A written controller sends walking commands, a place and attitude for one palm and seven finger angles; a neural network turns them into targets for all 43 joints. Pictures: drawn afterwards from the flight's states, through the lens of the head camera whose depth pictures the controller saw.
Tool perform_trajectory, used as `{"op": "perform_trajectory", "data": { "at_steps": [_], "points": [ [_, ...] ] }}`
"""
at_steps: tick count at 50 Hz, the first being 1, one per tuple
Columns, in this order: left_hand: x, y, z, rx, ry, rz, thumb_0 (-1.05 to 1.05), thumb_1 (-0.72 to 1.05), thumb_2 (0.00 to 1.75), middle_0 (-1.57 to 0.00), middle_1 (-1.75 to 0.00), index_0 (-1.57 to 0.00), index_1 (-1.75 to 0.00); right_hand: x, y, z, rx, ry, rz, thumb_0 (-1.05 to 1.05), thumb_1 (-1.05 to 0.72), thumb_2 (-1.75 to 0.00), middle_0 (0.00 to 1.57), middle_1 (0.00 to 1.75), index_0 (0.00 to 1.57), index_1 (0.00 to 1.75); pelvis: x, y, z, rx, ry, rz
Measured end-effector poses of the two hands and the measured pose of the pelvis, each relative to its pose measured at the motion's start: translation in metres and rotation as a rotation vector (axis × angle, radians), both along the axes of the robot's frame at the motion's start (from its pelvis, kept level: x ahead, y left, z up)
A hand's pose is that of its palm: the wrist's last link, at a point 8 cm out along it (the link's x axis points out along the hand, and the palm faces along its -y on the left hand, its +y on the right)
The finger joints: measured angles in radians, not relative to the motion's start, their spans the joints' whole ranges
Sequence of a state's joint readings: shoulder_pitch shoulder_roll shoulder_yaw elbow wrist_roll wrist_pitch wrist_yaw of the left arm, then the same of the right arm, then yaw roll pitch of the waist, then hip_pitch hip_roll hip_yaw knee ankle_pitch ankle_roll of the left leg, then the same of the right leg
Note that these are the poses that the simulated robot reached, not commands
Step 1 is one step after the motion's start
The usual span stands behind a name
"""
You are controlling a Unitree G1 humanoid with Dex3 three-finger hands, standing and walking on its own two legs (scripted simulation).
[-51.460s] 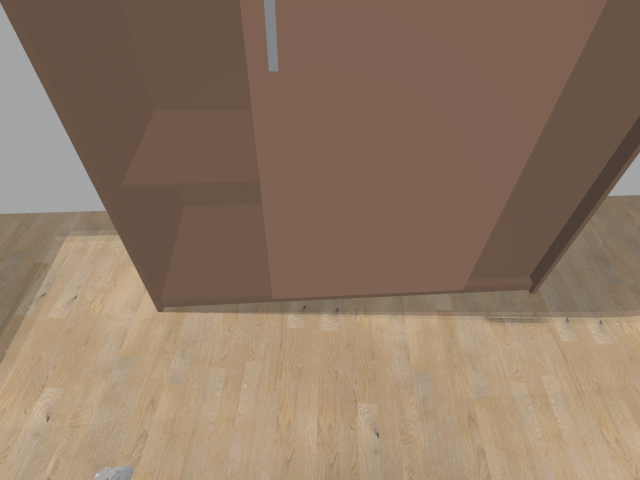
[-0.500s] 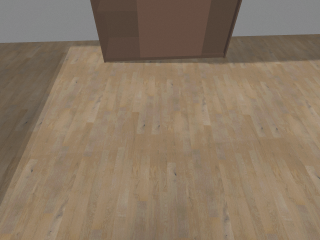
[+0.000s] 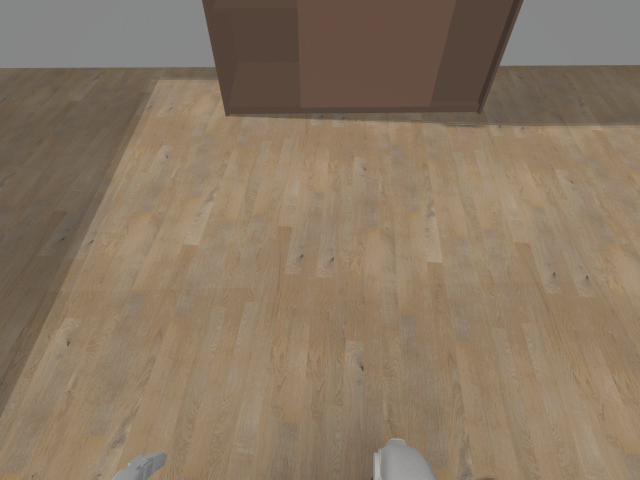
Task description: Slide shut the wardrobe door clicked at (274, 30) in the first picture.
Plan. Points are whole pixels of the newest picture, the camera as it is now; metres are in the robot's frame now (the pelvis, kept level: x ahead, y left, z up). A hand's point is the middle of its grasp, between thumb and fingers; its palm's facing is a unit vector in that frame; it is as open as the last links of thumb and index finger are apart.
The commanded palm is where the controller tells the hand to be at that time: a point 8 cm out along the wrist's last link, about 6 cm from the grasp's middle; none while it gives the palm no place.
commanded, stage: walk to a spot facing it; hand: right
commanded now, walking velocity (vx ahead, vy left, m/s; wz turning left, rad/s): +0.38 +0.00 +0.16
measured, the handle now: out of the picture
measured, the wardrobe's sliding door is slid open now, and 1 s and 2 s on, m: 0.41 0.41 0.41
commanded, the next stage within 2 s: none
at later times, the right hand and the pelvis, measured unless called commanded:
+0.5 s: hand (481, 425) +0.23 -0.23 -0.16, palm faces -0.03 +0.96 -0.27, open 7.4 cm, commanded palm none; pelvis +0.16 -0.03 -0.01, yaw +5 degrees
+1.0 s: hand (440, 293) +0.47 -0.21 -0.16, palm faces -0.14 +0.96 -0.23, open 7.4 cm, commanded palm none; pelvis +0.33 -0.03 -0.01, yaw +8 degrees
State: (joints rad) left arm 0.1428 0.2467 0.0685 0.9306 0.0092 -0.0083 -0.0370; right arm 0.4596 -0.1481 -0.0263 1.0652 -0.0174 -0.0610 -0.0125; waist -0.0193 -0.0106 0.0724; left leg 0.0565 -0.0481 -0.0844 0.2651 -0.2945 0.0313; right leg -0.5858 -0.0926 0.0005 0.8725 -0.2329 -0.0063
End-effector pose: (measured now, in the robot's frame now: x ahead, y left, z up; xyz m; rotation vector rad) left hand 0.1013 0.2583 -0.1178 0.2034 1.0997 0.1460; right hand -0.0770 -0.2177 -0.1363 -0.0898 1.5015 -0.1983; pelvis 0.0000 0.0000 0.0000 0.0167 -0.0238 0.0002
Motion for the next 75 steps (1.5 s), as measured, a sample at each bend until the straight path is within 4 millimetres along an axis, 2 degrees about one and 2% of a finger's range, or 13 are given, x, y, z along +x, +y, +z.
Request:
{"op": "perform_trajectory", "data": {
  "at_steps": [4, 7, 11, 18, 22, 29, 34, 43, 47, 55, 59, 68, 75],
  "points": [
    [0.076, -0.025, 0.01, 0.016, -0.136, -0.042, 0.01, 0.91, 0.89, -0.2, -0.3, -0.19, -0.3, 0.036, -0.024, -0.014, 0.017, 0.016, 0.014, 0.01, -0.9, -0.9, 0.2, 0.3, 0.2, 0.3, 0.034, -0.02, -0.009, -0.004, -0.027, 0.017],
    [0.105, -0.038, 0.001, 0.052, -0.22, -0.035, 0.0, 0.91, 0.89, -0.2, -0.3, -0.19, -0.3, 0.08, -0.051, -0.035, 0.016, -0.01, 0.053, 0.01, -0.9, -0.9, 0.2, 0.3, 0.2, 0.3, 0.059, -0.037, -0.03, 0.042, -0.033, 0.067],
    [0.093, -0.051, -0.012, 0.044, -0.087, -0.042, 0.0, 0.91, 0.89, -0.2, -0.3, -0.2, -0.3, 0.167, -0.079, -0.036, -0.031, -0.177, 0.082, 0.01, -0.9, -0.9, 0.2, 0.3, 0.2, 0.3, 0.075, -0.038, -0.028, 0.013, -0.023, 0.039],
    [0.073, -0.055, -0.026, -0.03, 0.104, -0.003, 0.0, 0.91, 0.89, -0.21, -0.3, -0.2, -0.3, 0.29, -0.081, 0.014, -0.092, -0.458, 0.114, 0.0, -0.91, -0.9, 0.2, 0.3, 0.19, 0.3, 0.112, -0.03, -0.013, 0.0, -0.01, 0.006],
    [0.091, -0.042, -0.038, -0.064, 0.11, 0.038, 0.01, 0.91, 0.89, -0.21, -0.3, -0.2, -0.3, 0.307, -0.071, 0.013, -0.127, -0.474, 0.139, 0.0, -0.91, -0.9, 0.2, 0.3, 0.2, 0.3, 0.138, -0.023, -0.02, -0.042, -0.005, 0.038],
    [0.145, -0.035, -0.003, -0.034, -0.035, 0.128, 0.01, 0.91, 0.89, -0.2, -0.3, -0.2, -0.3, 0.308, -0.057, 0.008, -0.033, -0.223, 0.215, 0.0, -0.9, -0.9, 0.2, 0.3, 0.2, 0.3, 0.188, -0.038, 0.0, -0.054, 0.011, 0.127],
    [0.17, -0.039, -0.007, 0.045, -0.051, 0.138, 0.0, 0.91, 0.89, -0.2, -0.3, -0.19, -0.3, 0.337, -0.069, -0.018, 0.019, -0.183, 0.209, 0.01, -0.9, -0.9, 0.2, 0.3, 0.2, 0.3, 0.225, -0.056, -0.016, -0.008, 0.008, 0.148],
    [0.132, -0.056, -0.016, -0.023, 0.247, 0.202, 0.0, 0.91, 0.89, -0.2, -0.3, -0.2, -0.3, 0.478, -0.057, 0.007, 0.006, -0.36, 0.273, 0.01, -0.91, -0.9, 0.2, 0.3, 0.2, 0.3, 0.281, -0.041, -0.003, -0.009, 0.01, 0.128],
    [0.137, -0.051, -0.036, -0.061, 0.326, 0.232, 0.01, 0.9, 0.89, -0.2, -0.3, -0.2, -0.3, 0.531, -0.047, 0.007, -0.035, -0.457, 0.296, 0.01, -0.9, -0.9, 0.2, 0.3, 0.2, 0.3, 0.311, -0.026, -0.017, -0.025, 0.002, 0.134],
    [0.252, -0.041, -0.017, -0.027, 0.154, 0.248, 0.01, 0.91, 0.89, -0.2, -0.3, -0.19, -0.3, 0.546, -0.043, -0.008, 0.009, -0.283, 0.295, 0.0, -0.9, -0.9, 0.2, 0.3, 0.2, 0.3, 0.376, -0.034, -0.007, -0.007, -0.001, 0.164],
    [0.309, -0.042, -0.022, 0.021, 0.042, 0.231, 0.0, 0.91, 0.89, -0.2, -0.3, -0.19, -0.3, 0.558, -0.052, -0.031, 0.041, -0.202, 0.285, 0.0, -0.9, -0.9, 0.2, 0.3, 0.2, 0.3, 0.412, -0.045, -0.023, 0.013, -0.012, 0.179],
    [0.333, -0.056, -0.017, -0.049, 0.213, 0.227, 0.0, 0.91, 0.89, -0.2, -0.3, -0.2, -0.3, 0.669, -0.034, 0.001, 0.032, -0.31, 0.286, 0.01, -0.91, -0.9, 0.2, 0.3, 0.2, 0.3, 0.474, -0.029, -0.001, -0.009, 0.01, 0.155],
    [0.364, -0.03, -0.045, -0.102, 0.299, 0.271, 0.0, 0.9, 0.89, -0.21, -0.3, -0.2, -0.3, 0.756, -0.007, 0.002, -0.03, -0.417, 0.323, 0.0, -0.9, -0.9, 0.2, 0.3, 0.2, 0.3, 0.532, 0.006, -0.019, -0.027, 0.003, 0.168]
  ]
}}
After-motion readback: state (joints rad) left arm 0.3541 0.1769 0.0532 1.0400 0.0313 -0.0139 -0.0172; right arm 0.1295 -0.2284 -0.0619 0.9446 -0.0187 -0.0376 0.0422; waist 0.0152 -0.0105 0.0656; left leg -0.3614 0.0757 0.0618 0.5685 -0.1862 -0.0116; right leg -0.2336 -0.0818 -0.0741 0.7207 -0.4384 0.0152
